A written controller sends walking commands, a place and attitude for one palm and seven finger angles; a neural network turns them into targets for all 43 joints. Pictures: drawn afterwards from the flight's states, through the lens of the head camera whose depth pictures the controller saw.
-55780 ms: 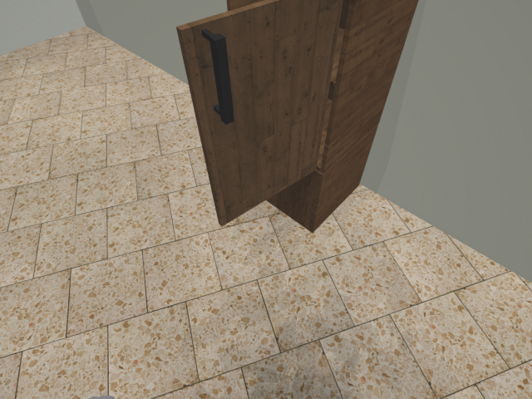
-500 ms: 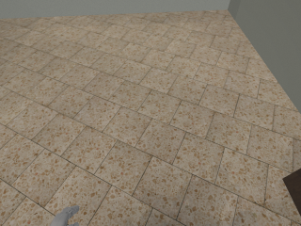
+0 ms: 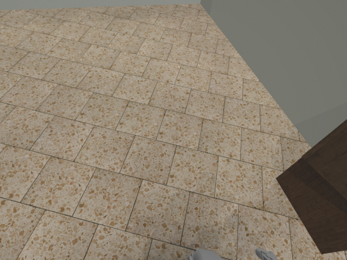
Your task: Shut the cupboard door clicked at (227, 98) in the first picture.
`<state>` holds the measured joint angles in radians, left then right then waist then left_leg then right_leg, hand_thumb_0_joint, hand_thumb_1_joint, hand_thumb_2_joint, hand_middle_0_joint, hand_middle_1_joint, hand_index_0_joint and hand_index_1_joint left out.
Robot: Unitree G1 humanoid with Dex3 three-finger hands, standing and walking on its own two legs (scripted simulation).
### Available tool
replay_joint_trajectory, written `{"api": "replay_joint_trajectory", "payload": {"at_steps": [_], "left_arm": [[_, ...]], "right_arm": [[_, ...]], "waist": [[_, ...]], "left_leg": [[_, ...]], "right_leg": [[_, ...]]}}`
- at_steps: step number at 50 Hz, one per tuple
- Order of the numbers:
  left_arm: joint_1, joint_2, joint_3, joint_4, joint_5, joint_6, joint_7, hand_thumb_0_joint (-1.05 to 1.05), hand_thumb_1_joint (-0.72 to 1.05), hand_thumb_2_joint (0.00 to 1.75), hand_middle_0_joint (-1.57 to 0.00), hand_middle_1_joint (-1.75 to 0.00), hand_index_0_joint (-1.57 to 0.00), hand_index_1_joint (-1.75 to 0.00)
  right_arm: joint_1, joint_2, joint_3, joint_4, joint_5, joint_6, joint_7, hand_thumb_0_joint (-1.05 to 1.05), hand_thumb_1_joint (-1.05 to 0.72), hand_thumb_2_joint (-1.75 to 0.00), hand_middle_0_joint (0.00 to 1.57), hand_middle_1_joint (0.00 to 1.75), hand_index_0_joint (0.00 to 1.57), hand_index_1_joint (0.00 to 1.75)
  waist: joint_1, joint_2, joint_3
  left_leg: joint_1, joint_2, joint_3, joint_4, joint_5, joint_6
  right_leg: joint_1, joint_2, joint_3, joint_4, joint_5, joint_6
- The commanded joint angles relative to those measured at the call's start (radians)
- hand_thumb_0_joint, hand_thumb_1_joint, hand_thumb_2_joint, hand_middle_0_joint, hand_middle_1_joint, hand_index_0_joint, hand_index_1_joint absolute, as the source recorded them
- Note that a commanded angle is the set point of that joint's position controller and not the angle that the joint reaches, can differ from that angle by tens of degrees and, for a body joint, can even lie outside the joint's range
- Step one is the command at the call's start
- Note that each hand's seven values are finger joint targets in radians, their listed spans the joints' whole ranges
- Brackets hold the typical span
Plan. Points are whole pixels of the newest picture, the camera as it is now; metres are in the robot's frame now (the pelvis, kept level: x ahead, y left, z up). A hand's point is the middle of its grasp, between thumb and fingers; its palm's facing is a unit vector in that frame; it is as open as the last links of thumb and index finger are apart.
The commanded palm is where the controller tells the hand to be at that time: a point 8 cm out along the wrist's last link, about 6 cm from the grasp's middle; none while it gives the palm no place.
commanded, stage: turn to face it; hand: left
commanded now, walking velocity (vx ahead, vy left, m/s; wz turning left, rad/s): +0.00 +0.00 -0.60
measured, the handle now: out of the picture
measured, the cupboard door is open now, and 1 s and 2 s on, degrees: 15 15 15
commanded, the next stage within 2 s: take the last steps up to it in 1.46 s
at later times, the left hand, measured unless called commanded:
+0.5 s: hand (125, 248) +0.16 +0.13 -0.15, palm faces -0.29 -0.92 -0.27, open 7.4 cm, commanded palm none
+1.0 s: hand (144, 217) +0.24 +0.09 -0.16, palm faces -0.55 -0.80 -0.24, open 7.4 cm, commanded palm none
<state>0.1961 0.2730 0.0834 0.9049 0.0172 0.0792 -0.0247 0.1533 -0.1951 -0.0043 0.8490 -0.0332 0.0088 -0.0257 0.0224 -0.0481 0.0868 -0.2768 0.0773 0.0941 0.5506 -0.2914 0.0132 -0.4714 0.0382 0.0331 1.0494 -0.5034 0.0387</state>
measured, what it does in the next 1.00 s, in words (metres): steps on the spot, turning right: right foot, then left foot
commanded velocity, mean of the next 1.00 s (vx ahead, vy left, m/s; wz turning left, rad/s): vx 0.00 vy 0.00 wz -0.59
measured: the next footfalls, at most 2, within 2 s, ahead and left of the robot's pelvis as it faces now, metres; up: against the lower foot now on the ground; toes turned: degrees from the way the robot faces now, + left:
right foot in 0.30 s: +0.02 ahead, -0.16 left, +0.00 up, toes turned -16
left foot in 0.70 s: +0.11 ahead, +0.08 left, +0.00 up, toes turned -21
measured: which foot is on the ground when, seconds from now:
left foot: down 0.00-0.30, up 0.32-0.68, down 0.70-1.00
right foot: up 0.00-0.28, down 0.30-0.68, up 0.70-1.00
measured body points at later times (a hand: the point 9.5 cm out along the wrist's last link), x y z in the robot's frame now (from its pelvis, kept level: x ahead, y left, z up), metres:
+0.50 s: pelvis +0.00 -0.04 +0.00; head +0.05 -0.07 +0.45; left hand +0.17 +0.17 -0.13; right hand -0.01 -0.32 -0.15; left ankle +0.03 +0.11 -0.67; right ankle -0.02 -0.14 -0.74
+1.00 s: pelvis +0.03 -0.03 +0.00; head +0.07 -0.05 +0.45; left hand +0.27 +0.13 -0.14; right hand -0.06 -0.28 -0.14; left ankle +0.08 +0.09 -0.74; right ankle -0.05 -0.13 -0.71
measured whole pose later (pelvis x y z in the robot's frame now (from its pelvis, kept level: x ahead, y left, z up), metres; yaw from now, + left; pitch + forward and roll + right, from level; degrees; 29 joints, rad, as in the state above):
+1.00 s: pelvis +0.03 -0.03 +0.00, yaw -35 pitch +1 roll -2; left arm 0.14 0.27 0.08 0.88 0.02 0.08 -0.04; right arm 0.22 -0.23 -0.03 0.89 -0.04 0.02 -0.02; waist -0.01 0.02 0.10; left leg -0.21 0.17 0.21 0.55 -0.33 -0.04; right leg -0.37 -0.02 -0.07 0.78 -0.42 0.03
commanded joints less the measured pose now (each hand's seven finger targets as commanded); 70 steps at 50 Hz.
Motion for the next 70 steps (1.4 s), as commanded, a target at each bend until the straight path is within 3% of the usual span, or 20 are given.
{"api": "replay_joint_trajectory", "payload": {"at_steps": [1,12,13,15,16,18,22,27,32,34,36,41,50,51,52,53,58,66,69,70], "left_arm": [[-0.024,0.054,0.021,-0.092,0.003,-0.018,-0.015,0.0,0.9,0.9,-0.2,-0.3,-0.2,-0.3],[-0.028,0.05,0.013,-0.098,0.003,-0.032,-0.017,0.0,0.9,0.9,-0.2,-0.3,-0.2,-0.3],[0.039,0.083,0.022,-0.078,0.006,-0.04,-0.013,0.0,0.9,0.9,-0.2,-0.3,-0.2,-0.3],[0.14,0.261,0.052,-0.049,0.007,-0.058,0.016,0.0,0.9,0.9,-0.2,-0.3,-0.2,-0.3],[0.148,0.261,0.051,-0.049,0.001,-0.053,0.027,0.0,0.9,0.9,-0.2,-0.3,-0.2,-0.3],[0.001,0.195,0.042,-0.084,0.004,-0.05,0.038,0.0,0.9,0.9,-0.2,-0.3,-0.2,-0.3],[-0.055,0.148,0.021,-0.107,0.005,-0.061,0.035,0.0,0.9,0.9,-0.2,-0.3,-0.2,-0.3],[0.014,0.176,0.03,-0.081,0.008,-0.059,0.032,0.0,0.9,0.9,-0.2,-0.3,-0.2,-0.3],[-0.051,0.161,0.032,-0.087,0.001,-0.046,0.031,0.0,0.9,0.9,-0.2,-0.3,-0.2,-0.3],[-0.03,0.061,0.012,-0.113,-0.017,-0.037,0.019,0.0,0.9,0.9,-0.2,-0.3,-0.2,-0.3],[-0.065,0.092,0.013,-0.138,-0.001,-0.039,0.012,0.0,0.9,0.9,-0.2,-0.3,-0.2,-0.3],[-0.054,0.054,0.015,-0.099,0.002,-0.021,-0.014,0.0,0.9,0.9,-0.2,-0.3,-0.2,-0.3],[-0.025,0.052,0.01,-0.094,0.001,-0.04,-0.016,0.0,0.9,0.9,-0.2,-0.3,-0.2,-0.3],[0.05,0.101,0.019,-0.07,0.006,-0.049,-0.01,0.0,0.9,0.9,-0.2,-0.3,-0.2,-0.3],[0.123,0.213,0.039,-0.049,0.017,-0.064,0.004,0.0,0.9,0.9,-0.2,-0.3,-0.2,-0.3],[0.163,0.265,0.049,-0.031,0.003,-0.063,0.02,0.0,0.9,0.9,-0.2,-0.3,-0.2,-0.3],[-0.049,0.142,0.014,-0.088,0.003,-0.061,0.038,0.0,0.9,0.9,-0.2,-0.3,-0.2,-0.3],[-0.002,0.16,0.021,-0.056,0.013,-0.063,0.037,0.0,0.9,0.9,-0.2,-0.3,-0.2,-0.3],[-0.041,0.132,0.015,-0.052,-0.002,-0.055,0.037,0.0,0.9,0.9,-0.2,-0.3,-0.2,-0.3],[-0.019,0.085,0.004,-0.06,-0.01,-0.051,0.033,0.0,0.9,0.9,-0.2,-0.3,-0.2,-0.3]], "right_arm": [[0.047,-0.215,-0.067,-0.05,0.004,-0.013,-0.026,0.0,-0.9,-0.9,0.2,0.3,0.2,0.3],[0.068,-0.259,-0.096,-0.006,0.005,0.001,0.002,0.0,-0.9,-0.9,0.2,0.3,0.2,0.3],[0.052,-0.252,-0.097,-0.011,0.011,0.001,0.005,0.0,-0.9,-0.9,0.2,0.3,0.2,0.3],[-0.018,-0.146,-0.067,-0.083,0.021,0.012,0.009,0.0,-0.9,-0.9,0.2,0.3,0.2,0.3],[-0.018,-0.166,-0.064,-0.084,0.02,0.026,0.003,0.0,-0.9,-0.9,0.2,0.3,0.2,0.3],[-0.016,-0.161,-0.071,-0.051,0.021,0.031,0.002,0.0,-0.9,-0.9,0.2,0.3,0.2,0.3],[0.03,-0.152,-0.069,-0.021,0.014,0.029,0.016,0.0,-0.9,-0.9,0.2,0.3,0.2,0.3],[-0.007,-0.134,-0.063,-0.04,0.022,0.02,0.011,0.0,-0.9,-0.9,0.2,0.3,0.2,0.3],[0.085,-0.143,-0.063,-0.015,0.032,0.003,-0.004,0.0,-0.9,-0.9,0.2,0.3,0.2,0.3],[0.139,-0.278,-0.084,-0.008,0.012,-0.017,-0.011,0.0,-0.9,-0.9,0.2,0.3,0.2,0.3],[0.129,-0.298,-0.081,-0.037,0.002,-0.006,-0.014,0.0,-0.9,-0.9,0.2,0.3,0.2,0.3],[0.053,-0.222,-0.07,-0.042,-0.001,-0.012,-0.024,0.0,-0.9,-0.9,0.2,0.3,0.2,0.3],[0.072,-0.267,-0.096,-0.011,0.007,0.0,0.0,0.0,-0.9,-0.9,0.2,0.3,0.2,0.3],[0.055,-0.249,-0.095,-0.019,0.016,0.001,0.007,0.0,-0.9,-0.9,0.2,0.3,0.2,0.3],[0.029,-0.168,-0.076,-0.054,0.026,0.002,0.01,0.0,-0.9,-0.9,0.2,0.3,0.2,0.3],[-0.024,-0.154,-0.063,-0.087,0.023,0.014,0.003,0.0,-0.9,-0.9,0.2,0.3,0.2,0.3],[0.016,-0.161,-0.064,-0.019,0.016,0.029,0.01,0.0,-0.9,-0.9,0.2,0.3,0.2,0.3],[0.036,-0.124,-0.053,-0.003,0.025,0.014,0.01,0.0,-0.9,-0.9,0.2,0.3,0.2,0.3],[0.131,-0.132,-0.049,0.037,0.025,-0.003,-0.001,0.0,-0.9,-0.9,0.2,0.3,0.2,0.3],[0.152,-0.188,-0.057,0.044,0.019,-0.015,-0.005,0.0,-0.9,-0.9,0.2,0.3,0.2,0.3]], "waist": [[-0.028,0.242,-0.132],[-0.016,0.242,-0.118],[0.02,0.175,-0.142],[0.079,-0.279,-0.133],[0.077,-0.203,-0.126],[0.019,-0.201,-0.071],[-0.028,-0.115,-0.114],[0.006,-0.078,-0.162],[-0.052,-0.104,-0.171],[-0.066,0.271,-0.2],[-0.069,0.228,-0.132],[-0.033,0.257,-0.118],[-0.017,0.26,-0.15],[0.021,0.156,-0.172],[0.062,-0.179,-0.19],[0.083,-0.264,-0.172],[-0.026,-0.142,-0.104],[-0.012,-0.111,-0.161],[-0.061,-0.077,-0.161],[-0.058,0.069,-0.184]], "left_leg": [[0.223,0.248,-0.109,-0.172,0.566,0.112],[0.104,0.277,0.027,-0.047,0.378,0.049],[0.032,0.24,0.062,0.065,0.299,0.004],[-0.329,0.006,0.063,0.504,-0.383,-0.091],[-0.335,0.031,-0.056,0.61,-0.343,-0.081],[-0.369,0.053,-0.096,0.653,-0.21,-0.085],[-0.251,0.025,-0.067,0.517,-0.081,-0.107],[-0.212,-0.023,-0.052,0.304,-0.123,-0.11],[0.055,-0.05,-0.052,-0.059,0.035,-0.09],[0.285,0.262,-0.355,-0.264,0.166,0.015],[0.146,0.417,-0.414,-0.255,0.312,0.163],[0.22,0.25,-0.098,-0.156,0.605,0.109],[0.139,0.263,0.024,-0.006,0.481,0.038],[0.033,0.217,0.055,0.116,0.358,-0.01],[-0.208,0.076,0.125,0.339,-0.067,-0.075],[-0.324,-0.001,0.024,0.536,-0.397,-0.093],[-0.277,0.039,-0.084,0.594,-0.123,-0.098],[-0.136,-0.03,-0.041,0.205,-0.112,-0.093],[0.104,-0.038,-0.039,-0.106,0.12,-0.077],[0.208,0.081,-0.157,-0.194,0.195,-0.038]], "right_leg": [[-0.093,-0.061,-0.042,0.082,0.039,0.026],[0.229,-0.042,-0.145,-0.471,0.213,-0.025],[0.353,-0.065,-0.113,-0.595,0.331,-0.045],[0.471,-0.437,0.402,-0.727,0.808,-0.227],[0.411,-0.454,0.378,-0.732,0.733,-0.272],[0.315,-0.352,0.336,-0.777,0.407,-0.247],[0.272,-0.251,0.188,-0.725,0.524,-0.203],[0.359,-0.255,0.276,-0.678,0.612,-0.232],[0.21,-0.2,0.317,-0.589,0.6,-0.157],[-0.062,0.013,0.12,-0.324,0.157,-0.04],[-0.075,-0.032,0.036,0.031,-0.102,-0.012],[-0.087,-0.056,-0.051,0.029,0.007,0.02],[0.242,-0.035,-0.14,-0.505,0.242,-0.028],[0.396,-0.077,-0.08,-0.632,0.39,-0.05],[0.561,-0.316,0.239,-0.711,0.694,-0.137],[0.51,-0.447,0.393,-0.694,0.967,-0.245],[0.289,-0.276,0.186,-0.718,0.623,-0.217],[0.342,-0.263,0.232,-0.672,0.626,-0.228],[0.217,-0.198,0.209,-0.579,0.579,-0.146],[0.119,-0.115,0.148,-0.488,0.437,-0.093]]}}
